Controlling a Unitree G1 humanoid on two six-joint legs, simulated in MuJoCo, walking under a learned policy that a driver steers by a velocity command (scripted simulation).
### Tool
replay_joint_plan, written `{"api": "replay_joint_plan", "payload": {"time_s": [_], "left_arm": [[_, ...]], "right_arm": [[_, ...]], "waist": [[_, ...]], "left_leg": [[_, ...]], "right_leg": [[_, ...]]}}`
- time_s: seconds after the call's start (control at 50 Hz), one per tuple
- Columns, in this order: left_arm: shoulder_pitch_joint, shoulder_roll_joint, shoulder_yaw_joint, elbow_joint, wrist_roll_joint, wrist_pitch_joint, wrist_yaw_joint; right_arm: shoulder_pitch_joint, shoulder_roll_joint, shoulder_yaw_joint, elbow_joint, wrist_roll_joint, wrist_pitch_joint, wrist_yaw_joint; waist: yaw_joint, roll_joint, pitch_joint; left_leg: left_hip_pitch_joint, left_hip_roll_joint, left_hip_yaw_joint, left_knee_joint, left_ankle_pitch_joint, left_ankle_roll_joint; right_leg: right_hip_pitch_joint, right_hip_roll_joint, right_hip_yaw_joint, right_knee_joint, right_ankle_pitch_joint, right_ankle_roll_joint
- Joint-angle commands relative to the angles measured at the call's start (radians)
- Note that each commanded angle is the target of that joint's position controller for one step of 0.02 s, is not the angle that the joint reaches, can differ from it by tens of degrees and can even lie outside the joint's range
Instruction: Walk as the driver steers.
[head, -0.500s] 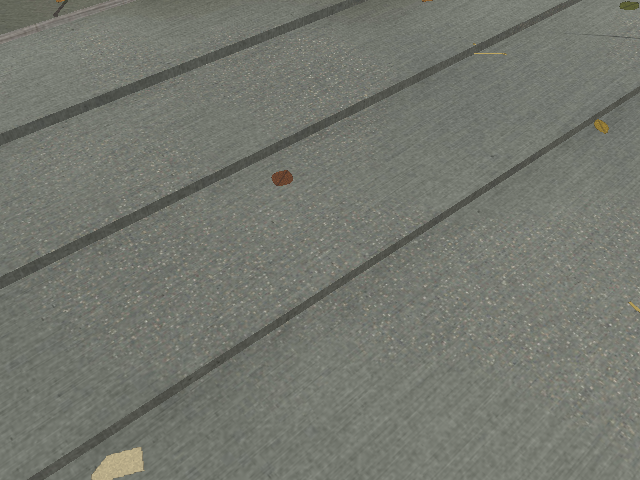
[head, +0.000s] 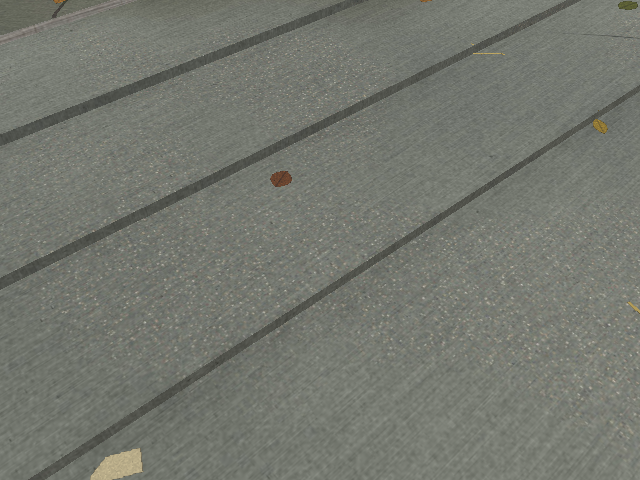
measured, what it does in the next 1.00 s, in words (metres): walks ahead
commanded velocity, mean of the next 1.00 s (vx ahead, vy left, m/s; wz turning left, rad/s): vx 0.23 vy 0.00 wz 0.00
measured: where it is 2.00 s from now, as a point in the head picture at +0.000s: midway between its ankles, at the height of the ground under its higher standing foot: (385, 337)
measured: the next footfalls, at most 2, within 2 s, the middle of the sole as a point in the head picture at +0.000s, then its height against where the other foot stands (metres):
left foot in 1.08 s outside the picture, level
right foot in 1.60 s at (426, 384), level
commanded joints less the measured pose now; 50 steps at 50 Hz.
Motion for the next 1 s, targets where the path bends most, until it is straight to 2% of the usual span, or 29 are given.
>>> {"api": "replay_joint_plan", "payload": {"time_s": [0.02, 0.32, 0.34, 0.38, 0.4, 0.44, 0.46, 0.48, 0.5, 0.52, 0.54, 0.56, 0.58, 0.6, 0.62, 0.64, 0.66, 0.68, 0.7, 0.72, 0.74, 0.76, 0.8, 0.84, 0.88, 0.96, 1.0], "left_arm": [[0.053, 0.084, 0.013, -0.01, 0.0, -0.008, 0.003], [0.09, 0.066, 0.003, 0.037, 0.0, -0.012, 0.006], [0.104, 0.059, 0.002, 0.046, -0.002, -0.011, 0.006], [0.089, 0.056, 0.006, 0.038, -0.016, -0.011, 0.011], [0.068, 0.048, 0.004, 0.022, -0.018, -0.017, 0.013], [0.004, 0.014, -0.004, -0.018, -0.029, -0.051, 0.005], [-0.041, 0.021, -0.003, -0.041, -0.038, -0.072, -0.001], [-0.072, 0.033, 0.001, -0.06, -0.046, -0.091, -0.008], [-0.072, 0.038, 0.003, -0.068, -0.048, -0.106, -0.017], [-0.05, 0.051, 0.008, -0.062, -0.047, -0.115, -0.025], [-0.001, 0.05, 0.013, -0.043, -0.044, -0.121, -0.031], [0.108, 0.039, 0.02, 0.009, -0.039, -0.123, -0.034], [0.22, 0.048, 0.034, 0.062, -0.027, -0.115, -0.034], [0.36, 0.073, 0.048, 0.093, -0.021, -0.107, -0.033], [0.475, 0.207, 0.074, 0.095, -0.019, -0.11, -0.033], [0.459, 0.184, 0.054, 0.087, 0.004, -0.118, -0.043], [0.363, 0.141, 0.036, 0.062, 0.0, -0.127, -0.045], [0.274, 0.117, 0.024, 0.031, -0.005, -0.135, -0.052], [0.193, 0.118, 0.016, 0.006, -0.007, -0.134, -0.06], [0.155, 0.098, 0.003, -0.005, -0.004, -0.129, -0.065], [0.165, 0.082, -0.003, 0.0, -0.001, -0.12, -0.064], [0.198, 0.081, -0.007, 0.011, 0.001, -0.114, -0.059], [0.239, 0.097, -0.008, 0.017, 0.001, -0.109, -0.045], [0.244, 0.115, -0.008, 0.01, 0.001, -0.105, -0.029], [0.26, 0.136, -0.005, 0.015, -0.003, -0.103, -0.017], [0.299, 0.14, 0.003, 0.041, -0.02, -0.097, -0.018], [0.284, 0.154, 0.012, 0.042, -0.018, -0.088, -0.016]], "right_arm": [[0.022, -0.088, -0.013, -0.02, 0.0, -0.006, -0.003], [0.047, -0.076, -0.008, 0.004, 0.0, -0.005, -0.003], [0.06, -0.074, -0.009, 0.01, 0.001, -0.004, -0.004], [0.077, -0.105, -0.023, 0.007, 0.018, -0.001, -0.009], [0.104, -0.125, -0.03, 0.003, 0.025, -0.006, -0.01], [0.206, -0.173, -0.043, 0.012, 0.034, -0.032, -0.006], [0.219, -0.189, -0.047, 0.01, 0.034, -0.047, -0.006], [0.204, -0.185, -0.044, -0.001, 0.023, -0.063, -0.008], [0.177, -0.176, -0.04, -0.015, 0.013, -0.073, -0.008], [0.14, -0.166, -0.038, -0.03, 0.015, -0.077, -0.008], [0.095, -0.163, -0.036, -0.046, 0.024, -0.074, -0.007], [0.034, -0.16, -0.035, -0.064, 0.03, -0.065, -0.005], [0.013, -0.16, -0.034, -0.08, 0.023, -0.066, -0.003], [-0.021, -0.123, -0.021, -0.095, 0.02, -0.077, 0.002], [-0.034, -0.053, -0.004, -0.133, 0.026, -0.098, 0.004], [-0.043, -0.076, -0.012, -0.147, 0.045, -0.119, 0.007], [-0.052, -0.081, -0.01, -0.156, 0.06, -0.132, 0.01], [-0.043, -0.087, -0.009, -0.15, 0.049, -0.137, 0.011], [-0.019, -0.095, -0.016, -0.135, 0.029, -0.135, 0.008], [-0.013, -0.118, -0.027, -0.129, 0.017, -0.125, 0.008], [0.0, -0.114, -0.03, -0.122, 0.011, -0.114, 0.012], [-0.001, -0.103, -0.028, -0.123, 0.009, -0.106, 0.016], [-0.08, -0.087, -0.02, -0.161, 0.008, -0.094, 0.022], [-0.213, -0.066, -0.004, -0.219, 0.006, -0.096, 0.029], [-0.301, -0.057, 0.006, -0.251, 0.012, -0.098, 0.04], [-0.405, -0.085, 0.013, -0.304, 0.021, -0.102, 0.061], [-0.417, -0.1, 0.012, -0.324, 0.02, -0.111, 0.072]], "waist": [[-0.002, 0.009, 0.015], [-0.004, 0.007, 0.031], [-0.005, 0.012, 0.013], [-0.017, 0.041, 0.037], [-0.033, 0.069, 0.078], [-0.075, 0.164, 0.147], [-0.087, 0.182, 0.188], [-0.083, 0.187, 0.204], [-0.068, 0.191, 0.192], [-0.042, 0.17, 0.166], [-0.003, 0.153, 0.13], [0.058, 0.13, 0.081], [0.1, 0.083, 0.041], [0.16, -0.023, 0.001], [0.175, -0.329, -0.038], [0.145, -0.303, -0.02], [0.096, -0.188, 0.072], [0.06, -0.08, 0.095], [0.023, -0.012, 0.087], [0.001, -0.016, 0.064], [-0.001, -0.051, 0.05], [0.004, -0.082, 0.042], [0.014, -0.076, 0.049], [0.038, -0.06, 0.064], [0.059, -0.08, 0.075], [0.071, -0.087, 0.107], [0.047, -0.082, 0.093]], "left_leg": [[-0.015, 0.066, -0.056, -0.08, 0.32, 0.011], [-0.028, 0.06, -0.047, -0.09, 0.278, 0.005], [-0.019, 0.049, -0.038, -0.09, 0.18, 0.009], [-0.061, 0.045, -0.06, -0.102, -0.242, 0.052], [-0.091, 0.085, -0.13, -0.142, -0.429, 0.087], [-0.058, 0.257, -0.415, -0.279, -0.638, 0.2], [-0.084, 0.327, -0.543, -0.33, -0.631, 0.251], [-0.083, 0.361, -0.59, -0.346, -0.562, 0.271], [-0.069, 0.37, -0.581, -0.333, -0.49, 0.267], [-0.071, 0.355, -0.523, -0.299, -0.421, 0.24], [-0.121, 0.307, -0.411, -0.268, -0.349, 0.197], [-0.255, 0.228, -0.28, -0.219, -0.284, 0.148], [-0.37, 0.159, -0.174, -0.128, -0.208, 0.11], [-0.497, 0.096, -0.062, 0.104, -0.068, 0.06], [-0.677, -0.027, 0.065, 0.508, -0.134, -0.01], [-0.797, -0.02, -0.039, 0.702, -0.266, -0.002], [-0.903, 0.046, -0.067, 0.802, -0.186, 0.024], [-0.892, 0.094, -0.059, 0.805, -0.063, 0.042], [-0.824, 0.132, -0.051, 0.74, 0.048, 0.045], [-0.725, 0.155, -0.046, 0.666, 0.128, 0.041], [-0.668, 0.152, -0.021, 0.625, 0.174, 0.028], [-0.641, 0.144, 0.004, 0.597, 0.212, 0.016], [-0.64, 0.13, 0.033, 0.491, 0.282, -0.001], [-0.594, 0.104, 0.055, 0.305, 0.367, -0.006], [-0.529, 0.075, 0.077, 0.166, 0.43, -0.009], [-0.54, 0.067, 0.073, 0.059, 0.397, 0.013], [-0.52, 0.054, 0.078, 0.014, 0.325, 0.045]], "right_leg": [[-0.027, -0.016, 0.011, -0.065, 0.205, -0.002], [-0.04, -0.011, 0.01, -0.071, 0.181, -0.005], [-0.039, 0.004, -0.008, -0.061, 0.096, -0.008], [-0.099, 0.053, -0.054, 0.02, -0.175, -0.033], [-0.17, 0.066, -0.061, 0.077, -0.257, -0.043], [-0.354, 0.064, -0.065, 0.246, -0.222, -0.056], [-0.406, 0.032, -0.017, 0.314, -0.19, -0.075], [-0.458, 0.009, 0.02, 0.36, -0.212, -0.094], [-0.476, -0.008, 0.04, 0.355, -0.247, -0.113], [-0.439, -0.018, 0.041, 0.29, -0.244, -0.13], [-0.309, -0.007, 0.009, 0.168, -0.189, -0.14], [-0.058, 0.044, -0.057, 0.06, -0.031, -0.133], [0.138, 0.087, -0.083, 0.075, 0.069, -0.102], [0.29, 0.015, 0.046, 0.03, 0.024, -0.123], [0.381, -0.264, 0.563, -0.237, -0.102, -0.26], [0.358, -0.368, 0.845, -0.343, -0.246, -0.367], [0.321, -0.37, 0.783, -0.325, -0.258, -0.358], [0.261, -0.327, 0.638, -0.302, -0.174, -0.311], [0.187, -0.28, 0.505, -0.302, -0.061, -0.264], [0.121, -0.238, 0.397, -0.313, 0.072, -0.22], [0.095, -0.193, 0.302, -0.317, 0.185, -0.199], [0.079, -0.168, 0.237, -0.318, 0.298, -0.191], [0.072, -0.147, 0.162, -0.327, 0.451, -0.189], [0.041, -0.126, 0.116, -0.348, 0.499, -0.17], [0.032, -0.119, 0.089, -0.374, 0.485, -0.155], [0.164, -0.176, 0.093, -0.362, 0.503, -0.186], [0.243, -0.201, 0.08, -0.294, 0.653, -0.181]]}}
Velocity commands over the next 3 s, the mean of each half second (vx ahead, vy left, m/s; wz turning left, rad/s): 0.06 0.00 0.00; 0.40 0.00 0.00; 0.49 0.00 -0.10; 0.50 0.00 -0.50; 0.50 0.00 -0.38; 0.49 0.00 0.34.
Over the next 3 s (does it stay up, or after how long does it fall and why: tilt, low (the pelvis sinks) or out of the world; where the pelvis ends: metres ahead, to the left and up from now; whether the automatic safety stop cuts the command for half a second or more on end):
stays up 1.24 -0.33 0.03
